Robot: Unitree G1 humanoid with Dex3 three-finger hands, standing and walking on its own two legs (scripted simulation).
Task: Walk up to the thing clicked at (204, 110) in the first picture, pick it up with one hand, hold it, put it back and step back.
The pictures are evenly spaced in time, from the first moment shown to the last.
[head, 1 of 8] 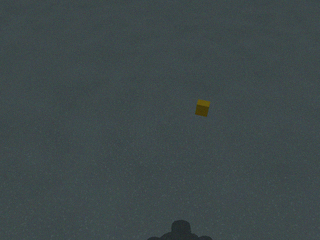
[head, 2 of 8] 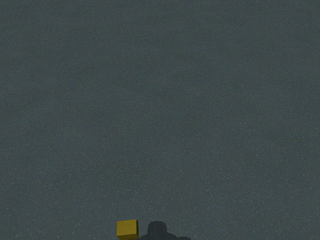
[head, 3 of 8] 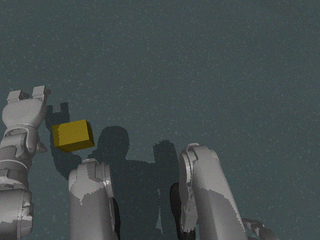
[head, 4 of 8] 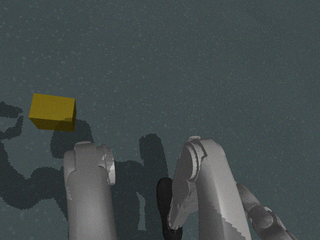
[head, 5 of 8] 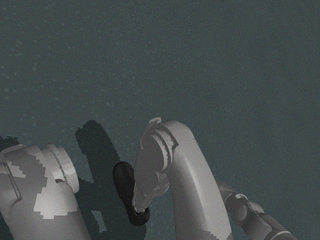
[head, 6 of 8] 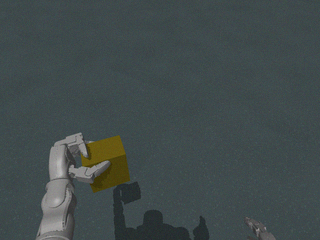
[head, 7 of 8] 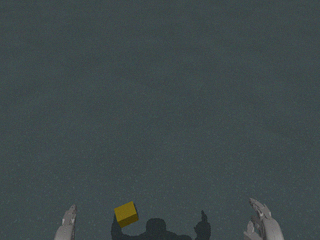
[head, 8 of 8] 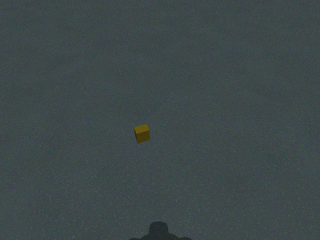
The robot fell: no
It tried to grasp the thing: yes
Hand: left
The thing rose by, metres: 0.67
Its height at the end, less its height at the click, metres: +0.00
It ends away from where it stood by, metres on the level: 0.02
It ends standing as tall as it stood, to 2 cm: yes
